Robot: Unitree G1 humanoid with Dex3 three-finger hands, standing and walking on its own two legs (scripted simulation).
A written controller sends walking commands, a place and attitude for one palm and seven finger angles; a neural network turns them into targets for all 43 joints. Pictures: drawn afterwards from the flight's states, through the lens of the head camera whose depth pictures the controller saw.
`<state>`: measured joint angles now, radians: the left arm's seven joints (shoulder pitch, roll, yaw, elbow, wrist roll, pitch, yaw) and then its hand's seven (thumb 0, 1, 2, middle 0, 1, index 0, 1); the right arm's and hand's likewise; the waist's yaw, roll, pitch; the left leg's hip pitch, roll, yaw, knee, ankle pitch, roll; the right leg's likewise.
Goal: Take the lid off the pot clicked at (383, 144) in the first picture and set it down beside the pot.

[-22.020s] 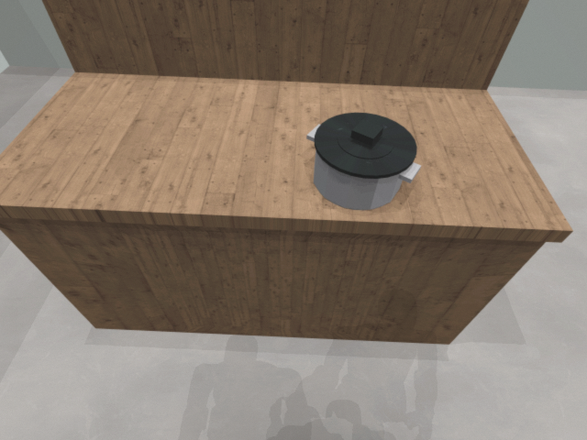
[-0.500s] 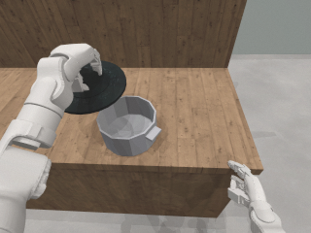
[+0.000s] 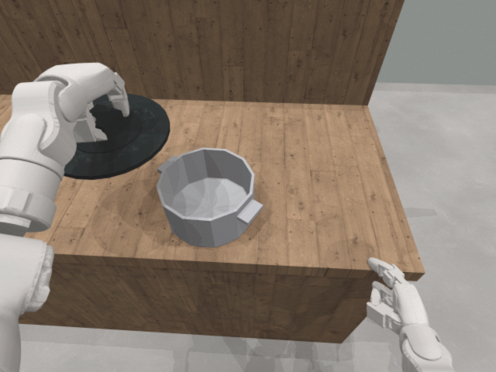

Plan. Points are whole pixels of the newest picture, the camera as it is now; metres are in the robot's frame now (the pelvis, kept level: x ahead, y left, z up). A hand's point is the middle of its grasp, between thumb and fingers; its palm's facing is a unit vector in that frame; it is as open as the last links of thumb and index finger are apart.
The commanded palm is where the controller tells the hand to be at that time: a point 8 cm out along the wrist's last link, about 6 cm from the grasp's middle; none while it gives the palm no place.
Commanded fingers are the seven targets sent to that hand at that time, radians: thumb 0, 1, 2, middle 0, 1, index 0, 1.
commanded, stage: move the lid sideways beside the pot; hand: left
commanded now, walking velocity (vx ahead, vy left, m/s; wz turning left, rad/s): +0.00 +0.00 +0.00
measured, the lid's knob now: (102, 119) +0.46 +0.26 +0.17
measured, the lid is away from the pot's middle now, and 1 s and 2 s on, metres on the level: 0.15 0.23 0.22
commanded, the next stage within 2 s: lower the lid onto the table in 0.74 s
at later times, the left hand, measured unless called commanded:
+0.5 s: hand (53, 127) +0.42 +0.31 +0.19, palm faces -0.30 -0.05 -0.95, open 8.4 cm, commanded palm +0.43 +0.31 +0.28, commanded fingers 0.00 0.49 1.14 -0.83 -0.97 -0.85 -0.97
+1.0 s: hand (47, 126) +0.43 +0.33 +0.18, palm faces -0.30 -0.05 -0.95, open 8.4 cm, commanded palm +0.43 +0.32 +0.26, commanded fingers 0.00 0.49 1.14 -0.83 -0.97 -0.85 -0.97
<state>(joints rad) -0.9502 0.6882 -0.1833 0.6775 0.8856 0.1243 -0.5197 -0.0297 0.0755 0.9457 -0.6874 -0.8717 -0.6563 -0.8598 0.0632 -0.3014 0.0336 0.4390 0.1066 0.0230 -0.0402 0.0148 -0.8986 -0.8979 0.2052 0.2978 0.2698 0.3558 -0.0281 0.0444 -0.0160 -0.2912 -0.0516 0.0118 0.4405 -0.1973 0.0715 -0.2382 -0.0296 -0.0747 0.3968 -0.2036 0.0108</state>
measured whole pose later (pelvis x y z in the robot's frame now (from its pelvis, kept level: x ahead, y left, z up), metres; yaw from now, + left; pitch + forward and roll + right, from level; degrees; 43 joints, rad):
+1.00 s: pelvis +0.00 +0.03 +0.00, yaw +1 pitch +5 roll -2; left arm -0.97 0.78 -0.13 0.72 0.89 0.00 -0.55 -0.03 0.08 0.95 -0.68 -0.87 -0.65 -0.86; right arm 0.08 -0.33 0.00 0.44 0.10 0.02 -0.05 0.01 -0.90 -0.90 0.21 0.30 0.22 0.34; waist -0.02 0.02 -0.01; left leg -0.33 -0.08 0.00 0.45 -0.19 0.11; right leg -0.25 -0.05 -0.08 0.36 -0.18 0.00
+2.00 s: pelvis +0.01 +0.03 +0.00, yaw +0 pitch +6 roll -3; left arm -0.86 0.73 -0.10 0.80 0.92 -0.11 -0.44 -0.02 0.09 0.95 -0.68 -0.87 -0.65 -0.86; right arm 0.12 -0.31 0.00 0.41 0.08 -0.02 -0.06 0.01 -0.90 -0.90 0.21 0.30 0.21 0.33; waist -0.03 0.02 -0.03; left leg -0.37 -0.07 0.01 0.48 -0.22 0.11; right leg -0.29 -0.04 -0.06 0.39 -0.20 0.00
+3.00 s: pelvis +0.01 +0.04 -0.01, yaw -1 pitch +9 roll -3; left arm -0.81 0.69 -0.08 0.91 0.96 -0.16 -0.32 -0.02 0.09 0.95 -0.68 -0.87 -0.64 -0.86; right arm 0.11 -0.31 0.00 0.40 0.08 -0.02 -0.06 0.01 -0.90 -0.90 0.21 0.30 0.21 0.32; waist -0.04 0.00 -0.05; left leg -0.46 -0.06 0.03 0.56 -0.26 0.12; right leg -0.38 -0.03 -0.04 0.45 -0.23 -0.01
